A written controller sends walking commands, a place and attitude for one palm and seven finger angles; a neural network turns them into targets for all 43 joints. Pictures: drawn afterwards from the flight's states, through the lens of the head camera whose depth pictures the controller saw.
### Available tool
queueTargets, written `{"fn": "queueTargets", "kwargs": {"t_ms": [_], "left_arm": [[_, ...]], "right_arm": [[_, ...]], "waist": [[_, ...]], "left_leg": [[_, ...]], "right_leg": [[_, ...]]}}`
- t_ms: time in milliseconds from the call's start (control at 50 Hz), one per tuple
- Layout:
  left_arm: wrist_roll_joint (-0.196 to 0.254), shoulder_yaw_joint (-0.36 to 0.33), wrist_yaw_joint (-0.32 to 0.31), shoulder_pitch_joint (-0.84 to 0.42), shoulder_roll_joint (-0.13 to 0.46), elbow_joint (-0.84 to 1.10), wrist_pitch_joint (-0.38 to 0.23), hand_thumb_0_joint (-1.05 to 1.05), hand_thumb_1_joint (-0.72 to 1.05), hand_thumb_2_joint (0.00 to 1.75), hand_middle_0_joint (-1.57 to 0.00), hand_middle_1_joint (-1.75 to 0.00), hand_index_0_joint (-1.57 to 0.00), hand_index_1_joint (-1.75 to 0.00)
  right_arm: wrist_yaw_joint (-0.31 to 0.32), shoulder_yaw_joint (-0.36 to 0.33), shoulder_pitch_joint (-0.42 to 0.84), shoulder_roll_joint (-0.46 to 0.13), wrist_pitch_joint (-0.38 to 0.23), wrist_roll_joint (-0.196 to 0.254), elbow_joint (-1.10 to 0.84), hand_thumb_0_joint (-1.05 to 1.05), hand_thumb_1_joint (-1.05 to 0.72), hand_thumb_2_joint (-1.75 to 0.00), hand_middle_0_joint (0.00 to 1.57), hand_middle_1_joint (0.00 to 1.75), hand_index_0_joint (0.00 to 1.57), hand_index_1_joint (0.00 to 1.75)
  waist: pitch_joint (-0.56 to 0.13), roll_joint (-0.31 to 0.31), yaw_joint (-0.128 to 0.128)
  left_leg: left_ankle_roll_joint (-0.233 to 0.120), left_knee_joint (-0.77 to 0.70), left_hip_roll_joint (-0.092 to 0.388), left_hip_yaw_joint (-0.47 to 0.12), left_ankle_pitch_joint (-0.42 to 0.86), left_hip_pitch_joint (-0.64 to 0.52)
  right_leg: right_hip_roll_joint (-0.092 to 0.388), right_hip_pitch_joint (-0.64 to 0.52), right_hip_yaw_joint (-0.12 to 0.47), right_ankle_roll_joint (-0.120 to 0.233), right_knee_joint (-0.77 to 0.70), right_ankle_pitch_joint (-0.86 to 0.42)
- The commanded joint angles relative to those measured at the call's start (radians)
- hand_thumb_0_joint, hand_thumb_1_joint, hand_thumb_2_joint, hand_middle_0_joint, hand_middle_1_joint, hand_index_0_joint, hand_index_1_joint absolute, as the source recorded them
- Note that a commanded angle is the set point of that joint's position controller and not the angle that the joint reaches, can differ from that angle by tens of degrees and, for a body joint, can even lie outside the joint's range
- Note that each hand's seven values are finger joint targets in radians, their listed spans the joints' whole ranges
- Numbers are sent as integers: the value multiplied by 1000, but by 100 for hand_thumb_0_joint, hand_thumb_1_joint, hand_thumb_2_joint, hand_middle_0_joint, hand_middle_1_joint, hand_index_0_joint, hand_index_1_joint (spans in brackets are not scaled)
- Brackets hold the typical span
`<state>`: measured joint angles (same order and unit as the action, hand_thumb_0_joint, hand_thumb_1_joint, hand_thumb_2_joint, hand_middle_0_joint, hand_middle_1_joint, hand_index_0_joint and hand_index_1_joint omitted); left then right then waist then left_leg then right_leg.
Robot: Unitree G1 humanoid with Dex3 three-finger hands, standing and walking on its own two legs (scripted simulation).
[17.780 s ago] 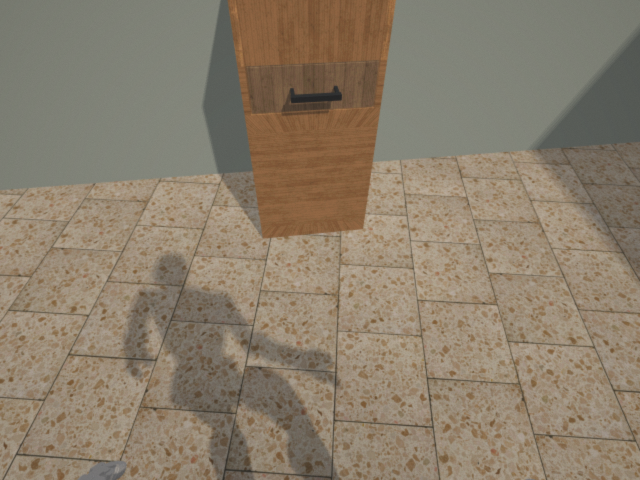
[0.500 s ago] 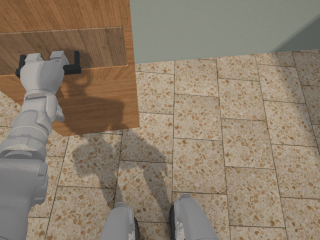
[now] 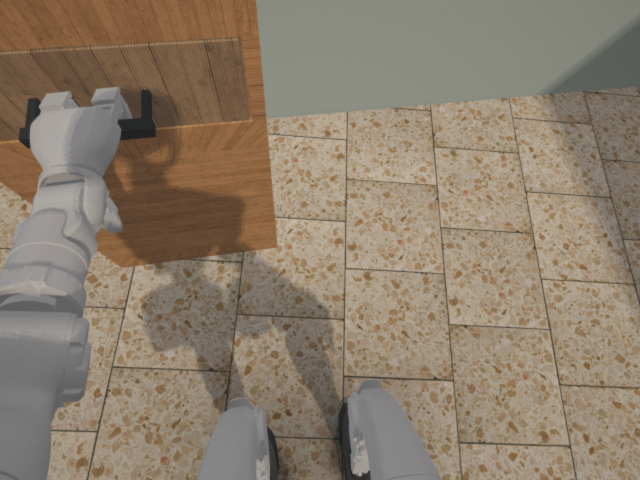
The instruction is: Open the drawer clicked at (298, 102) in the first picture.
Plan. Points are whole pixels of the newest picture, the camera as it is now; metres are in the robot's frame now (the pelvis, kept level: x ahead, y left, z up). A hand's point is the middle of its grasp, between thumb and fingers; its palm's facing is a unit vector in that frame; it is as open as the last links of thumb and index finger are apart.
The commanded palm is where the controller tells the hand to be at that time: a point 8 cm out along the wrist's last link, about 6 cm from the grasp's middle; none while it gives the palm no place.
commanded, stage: close the thumb around the handle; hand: left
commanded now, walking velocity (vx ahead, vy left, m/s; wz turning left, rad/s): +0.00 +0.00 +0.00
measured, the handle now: (90, 118) +0.57 +0.25 +0.00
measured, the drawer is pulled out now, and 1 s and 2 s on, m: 0.00 0.00 0.04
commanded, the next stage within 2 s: pull the drawer open in 0.76 s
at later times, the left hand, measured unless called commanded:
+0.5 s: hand (100, 161) +0.52 +0.25 -0.03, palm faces -0.09 -0.03 -1.00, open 8.6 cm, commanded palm +0.51 +0.22 +0.03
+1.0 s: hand (101, 162) +0.52 +0.24 -0.02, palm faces -0.07 -0.05 -1.00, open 5.1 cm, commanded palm +0.49 +0.23 +0.03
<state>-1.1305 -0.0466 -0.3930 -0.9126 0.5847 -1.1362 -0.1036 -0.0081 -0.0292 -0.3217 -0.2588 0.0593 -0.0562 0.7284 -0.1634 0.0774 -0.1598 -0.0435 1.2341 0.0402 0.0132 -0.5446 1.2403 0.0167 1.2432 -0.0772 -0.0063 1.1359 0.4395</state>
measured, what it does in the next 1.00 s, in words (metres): stands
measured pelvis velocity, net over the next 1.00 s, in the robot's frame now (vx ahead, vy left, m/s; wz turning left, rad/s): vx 0.01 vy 0.00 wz -0.02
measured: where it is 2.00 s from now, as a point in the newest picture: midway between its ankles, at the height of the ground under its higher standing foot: (311, 477)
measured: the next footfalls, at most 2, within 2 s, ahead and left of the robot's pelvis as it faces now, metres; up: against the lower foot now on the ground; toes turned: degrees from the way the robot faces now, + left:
none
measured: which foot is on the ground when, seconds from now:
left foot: down 0.00-1.00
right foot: down 0.00-1.00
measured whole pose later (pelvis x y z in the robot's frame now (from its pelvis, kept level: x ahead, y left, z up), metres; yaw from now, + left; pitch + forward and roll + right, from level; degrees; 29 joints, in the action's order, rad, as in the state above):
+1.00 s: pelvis +0.01 +0.00 +0.00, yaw -1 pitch +31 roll -4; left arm -1.11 -0.08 -0.40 -0.86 0.58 -1.08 -0.11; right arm -0.01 -0.03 -0.31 -0.27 0.08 -0.05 0.71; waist -0.15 0.07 -0.15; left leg -0.05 1.22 0.05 0.03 -0.55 1.21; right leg 0.01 1.22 -0.06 -0.01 1.12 0.44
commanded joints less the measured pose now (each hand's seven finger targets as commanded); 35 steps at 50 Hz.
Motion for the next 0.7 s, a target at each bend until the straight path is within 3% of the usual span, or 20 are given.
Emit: {"fn": "queueTargets", "kwargs": {"t_ms": [0,40,100,140,180,240,300,320,360,420,440,460,520,540,600,640,680], "left_arm": [[9,-40,-48,-369,211,161,3,0,-50,30,-30,-120,-30,-120],[7,-31,-52,-387,212,170,10,0,-50,30,-30,-120,-30,-120],[5,-45,-49,-380,238,142,25,0,-33,37,-31,-122,-31,-122],[8,-22,-45,-397,218,137,31,0,-22,42,-32,-123,-32,-123],[8,-49,-38,-389,264,139,32,0,-11,47,-33,-124,-33,-124],[7,-40,-25,-375,249,153,22,0,6,54,-34,-126,-34,-126],[10,-22,-20,-379,215,145,14,0,23,61,-35,-128,-35,-128],[14,-24,-20,-388,223,142,11,0,28,64,-36,-128,-36,-128],[13,-55,-21,-380,268,158,6,0,40,68,-36,-130,-36,-130],[9,-34,-25,-383,232,157,5,0,56,76,-38,-131,-38,-131],[9,-37,-25,-369,237,154,6,0,62,78,-38,-132,-38,-132],[9,-32,-27,-372,231,143,10,0,68,80,-38,-133,-38,-133],[11,-50,-30,-391,257,164,7,0,84,88,-40,-134,-40,-134],[12,-35,-29,-377,231,164,8,0,90,90,-40,-135,-40,-135],[16,-53,-29,-347,238,176,5,0,90,90,-40,-135,-40,-135],[15,-29,-32,-352,208,172,7,0,90,90,-40,-135,-40,-135],[17,-56,-34,-335,251,160,10,0,90,90,-40,-135,-40,-135]], "right_arm": [[6,-64,-215,-188,-4,-6,-13,0,-90,-90,20,30,20,30],[6,-62,-214,-189,-3,-6,-15,0,-90,-90,20,30,20,30],[6,-58,-212,-193,0,-5,-12,0,-90,-90,20,30,20,30],[7,-57,-212,-191,0,-3,-14,0,-90,-90,20,30,20,30],[11,-52,-213,-195,2,-3,-19,0,-90,-90,20,30,20,30],[10,-53,-213,-190,1,-2,-23,0,-90,-90,20,30,20,30],[13,-55,-209,-186,-2,-2,-23,0,-90,-90,20,30,20,30],[14,-55,-217,-189,-3,-1,-22,0,-90,-90,20,30,20,30],[16,-52,-218,-194,-1,-2,-25,0,-90,-90,20,30,20,30],[14,-57,-220,-190,0,-3,-24,0,-90,-90,20,30,20,30],[13,-55,-218,-189,0,-2,-25,0,-90,-90,20,30,20,30],[12,-55,-217,-189,0,-2,-22,0,-90,-90,20,30,20,30],[14,-54,-222,-192,1,-2,-23,0,-90,-90,20,30,20,30],[11,-58,-221,-189,0,-3,-24,0,-90,-90,20,30,20,30],[8,-58,-218,-188,3,-4,-24,0,-90,-90,20,30,20,30],[8,-60,-217,-186,2,-2,-21,0,-90,-90,20,30,20,30],[9,-55,-212,-191,4,-2,-21,0,-90,-90,20,30,20,30]], "waist": [[-548,66,-32],[-543,91,-33],[-544,65,-32],[-515,83,-41],[-534,64,-31],[-550,101,-25],[-527,77,-41],[-516,64,-47],[-550,79,-27],[-543,80,-40],[-540,92,-28],[-527,89,-34],[-550,81,-32],[-567,87,-32],[-582,87,-16],[-539,83,-30],[-537,57,-21]], "left_leg": [[11,-129,-19,-84,497,-453],[9,-133,-22,-77,480,-439],[7,-131,-24,-75,473,-426],[5,-137,-27,-68,447,-413],[2,-137,-30,-66,443,-398],[6,-134,-28,-68,484,-424],[3,-126,-25,-69,470,-414],[1,-126,-25,-67,462,-402],[2,-126,-28,-67,472,-403],[4,-122,-25,-70,483,-421],[7,-125,-26,-70,483,-418],[7,-126,-24,-71,479,-419],[6,-126,-24,-73,486,-418],[5,-123,-25,-70,489,-430],[8,-122,-25,-71,528,-445],[7,-129,-22,-69,501,-436],[3,-131,-25,-63,473,-407]], "right_leg": [[-61,-249,6,39,-96,-283],[-59,-256,7,39,-98,-281],[-61,-267,9,40,-95,-283],[-60,-262,10,39,-107,-269],[-60,-295,13,39,-104,-281],[-60,-288,12,41,-95,-305],[-61,-263,12,39,-98,-290],[-60,-270,12,36,-100,-291],[-60,-290,15,38,-92,-302],[-60,-266,12,37,-95,-299],[-60,-268,11,39,-92,-296],[-62,-259,10,40,-93,-290],[-60,-275,11,38,-89,-302],[-61,-279,13,38,-93,-306],[-62,-295,13,40,-87,-333],[-62,-279,11,37,-100,-313],[-62,-304,15,37,-102,-311]]}}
